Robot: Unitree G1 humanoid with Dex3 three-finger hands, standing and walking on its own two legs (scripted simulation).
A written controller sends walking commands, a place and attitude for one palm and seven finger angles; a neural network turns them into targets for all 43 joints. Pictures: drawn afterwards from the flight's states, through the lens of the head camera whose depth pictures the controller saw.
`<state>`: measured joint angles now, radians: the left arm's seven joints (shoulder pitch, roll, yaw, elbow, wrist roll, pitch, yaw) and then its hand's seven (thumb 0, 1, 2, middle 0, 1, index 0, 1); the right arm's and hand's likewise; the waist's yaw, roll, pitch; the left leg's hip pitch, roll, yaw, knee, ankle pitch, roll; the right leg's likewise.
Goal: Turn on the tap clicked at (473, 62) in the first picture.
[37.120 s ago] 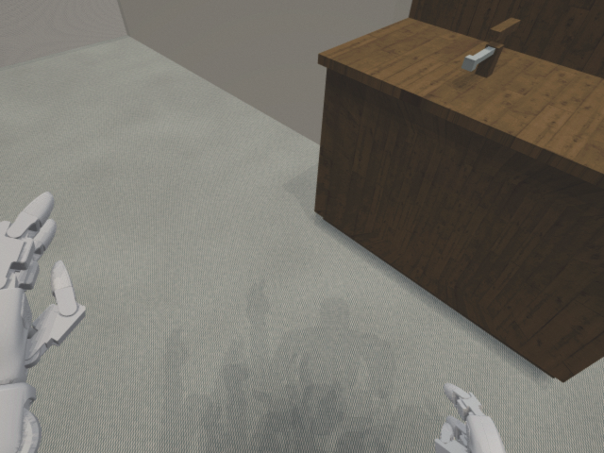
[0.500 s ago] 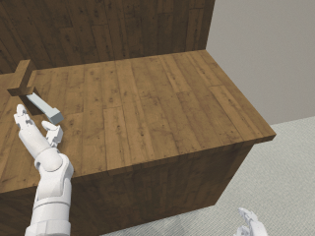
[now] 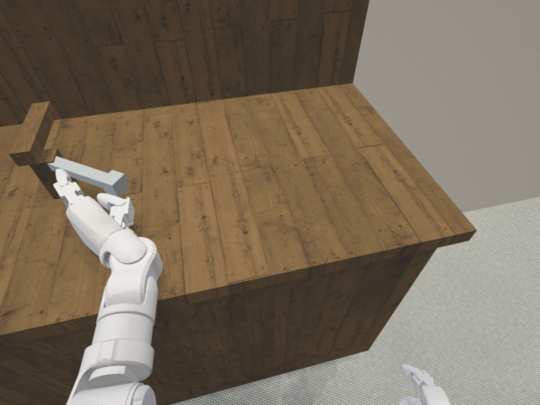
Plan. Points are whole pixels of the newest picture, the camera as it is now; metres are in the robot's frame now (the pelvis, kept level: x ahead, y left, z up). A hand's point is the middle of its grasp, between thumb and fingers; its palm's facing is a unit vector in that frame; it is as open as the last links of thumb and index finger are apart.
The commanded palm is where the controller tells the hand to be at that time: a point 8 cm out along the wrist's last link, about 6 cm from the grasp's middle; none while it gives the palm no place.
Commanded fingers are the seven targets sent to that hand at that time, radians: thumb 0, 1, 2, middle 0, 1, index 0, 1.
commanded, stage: push the lever round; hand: left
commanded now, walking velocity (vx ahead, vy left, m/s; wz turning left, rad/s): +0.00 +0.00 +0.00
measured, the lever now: (115, 184) +0.41 +0.27 +0.12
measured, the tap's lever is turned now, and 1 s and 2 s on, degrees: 54 86 86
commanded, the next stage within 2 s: lift the hand up off the lever in 0.82 s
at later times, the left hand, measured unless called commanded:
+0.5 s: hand (144, 190) +0.41 +0.23 +0.10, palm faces +0.83 -0.55 -0.07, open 7.9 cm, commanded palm +0.36 +0.25 +0.10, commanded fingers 0.00 0.90 0.90 -0.15 -0.15 -0.15 -0.15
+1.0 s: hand (143, 182) +0.43 +0.24 +0.10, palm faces +0.84 -0.54 -0.07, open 7.9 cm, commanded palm +0.38 +0.25 +0.11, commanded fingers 0.00 0.90 0.90 -0.15 -0.15 -0.15 -0.15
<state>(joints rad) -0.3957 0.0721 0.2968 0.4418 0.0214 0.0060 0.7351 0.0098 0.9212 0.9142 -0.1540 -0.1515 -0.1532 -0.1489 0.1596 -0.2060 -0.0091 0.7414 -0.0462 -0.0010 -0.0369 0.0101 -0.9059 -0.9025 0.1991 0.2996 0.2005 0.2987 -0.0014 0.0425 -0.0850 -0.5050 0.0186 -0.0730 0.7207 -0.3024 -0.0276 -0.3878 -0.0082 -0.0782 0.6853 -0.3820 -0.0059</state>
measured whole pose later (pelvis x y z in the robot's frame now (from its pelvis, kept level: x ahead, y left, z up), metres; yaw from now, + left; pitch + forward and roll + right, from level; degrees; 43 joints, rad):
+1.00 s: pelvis +0.01 -0.01 +0.00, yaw -1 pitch +8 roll -1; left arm -0.61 0.14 0.44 0.74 0.09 -0.08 0.80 0.01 0.90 0.90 -0.15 -0.15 -0.13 -0.16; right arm 0.22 -0.21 -0.03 0.76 -0.06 0.05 -0.02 0.01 -0.91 -0.90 0.20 0.30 0.20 0.30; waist -0.05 0.03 -0.11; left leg -0.56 0.04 -0.08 0.73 -0.31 -0.04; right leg -0.45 0.01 -0.08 0.70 -0.39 -0.02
